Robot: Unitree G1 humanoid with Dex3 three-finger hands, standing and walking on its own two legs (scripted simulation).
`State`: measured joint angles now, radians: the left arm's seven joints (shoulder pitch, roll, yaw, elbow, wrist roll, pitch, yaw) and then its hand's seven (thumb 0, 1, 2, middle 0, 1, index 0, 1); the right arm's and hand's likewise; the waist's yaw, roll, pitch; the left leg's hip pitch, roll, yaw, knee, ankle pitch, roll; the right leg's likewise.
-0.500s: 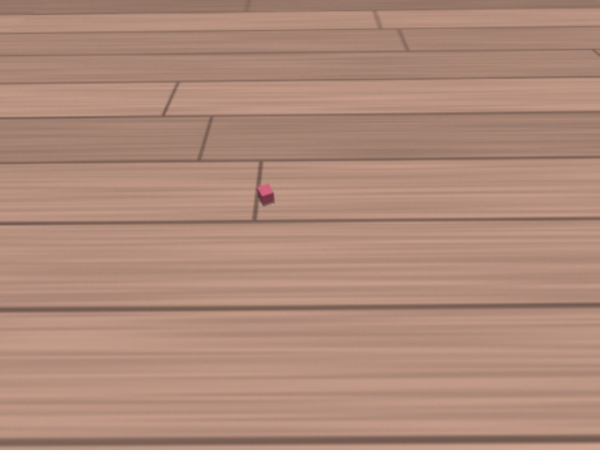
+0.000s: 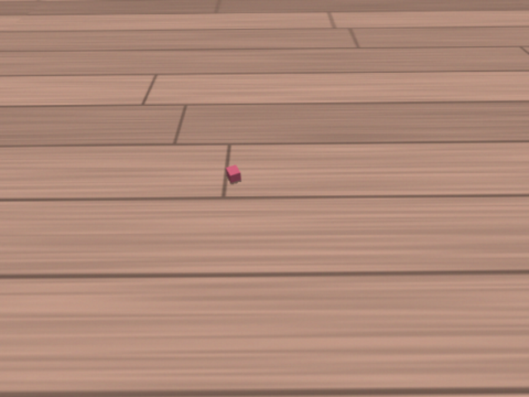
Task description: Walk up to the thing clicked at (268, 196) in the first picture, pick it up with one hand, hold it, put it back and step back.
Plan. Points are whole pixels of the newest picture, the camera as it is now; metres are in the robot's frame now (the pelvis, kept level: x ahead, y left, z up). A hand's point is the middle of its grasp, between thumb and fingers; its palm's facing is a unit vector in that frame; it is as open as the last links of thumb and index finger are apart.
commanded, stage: stand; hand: left
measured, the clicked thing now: (233, 173) +1.36 +0.17 -0.76
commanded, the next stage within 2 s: walk up in 0.62 s
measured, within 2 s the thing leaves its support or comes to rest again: neither
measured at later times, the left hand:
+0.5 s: hand out of the picture +0.07 +0.25 -0.16, palm faces -0.03 -0.94 -0.34, open 7.4 cm
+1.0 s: hand out of the picture +0.17 +0.23 -0.14, palm faces -0.02 -0.90 -0.43, open 7.4 cm
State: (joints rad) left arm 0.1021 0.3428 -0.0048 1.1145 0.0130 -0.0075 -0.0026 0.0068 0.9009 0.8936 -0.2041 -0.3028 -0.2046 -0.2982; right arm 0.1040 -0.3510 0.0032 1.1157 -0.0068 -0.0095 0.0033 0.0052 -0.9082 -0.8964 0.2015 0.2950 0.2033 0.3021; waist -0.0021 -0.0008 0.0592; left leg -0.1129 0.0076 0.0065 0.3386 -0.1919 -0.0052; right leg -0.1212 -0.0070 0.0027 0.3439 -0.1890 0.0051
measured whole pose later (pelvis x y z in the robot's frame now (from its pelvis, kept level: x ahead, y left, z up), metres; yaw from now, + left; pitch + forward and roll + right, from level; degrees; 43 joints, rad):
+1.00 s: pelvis +0.08 -0.07 -0.02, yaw +0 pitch -3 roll +0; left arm 0.21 0.42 0.10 0.97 0.05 -0.06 -0.07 0.01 0.90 0.89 -0.20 -0.30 -0.20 -0.30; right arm 0.30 -0.45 -0.10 1.02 -0.03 0.00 0.04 0.01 -0.91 -0.90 0.20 0.29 0.20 0.30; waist -0.02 0.05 0.05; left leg -0.20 0.04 -0.07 0.85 -0.49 0.04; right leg -0.27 -0.01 -0.08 0.61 -0.28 -0.03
